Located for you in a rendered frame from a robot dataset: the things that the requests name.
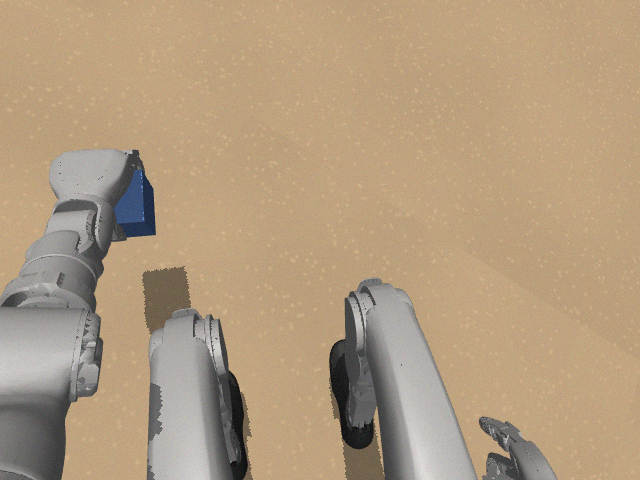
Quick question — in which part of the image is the left robot hand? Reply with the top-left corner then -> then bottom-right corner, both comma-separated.
49,149 -> 145,242

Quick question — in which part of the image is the left robot arm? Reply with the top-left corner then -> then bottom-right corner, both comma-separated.
0,194 -> 115,480

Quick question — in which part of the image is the right robot hand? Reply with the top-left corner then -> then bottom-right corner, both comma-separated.
479,417 -> 558,480

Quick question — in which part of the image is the right robot foot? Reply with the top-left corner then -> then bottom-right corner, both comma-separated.
329,339 -> 374,449

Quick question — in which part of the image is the left robot foot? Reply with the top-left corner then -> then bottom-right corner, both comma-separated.
227,371 -> 248,480

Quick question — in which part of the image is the cube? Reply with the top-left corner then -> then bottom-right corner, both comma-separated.
114,170 -> 156,237

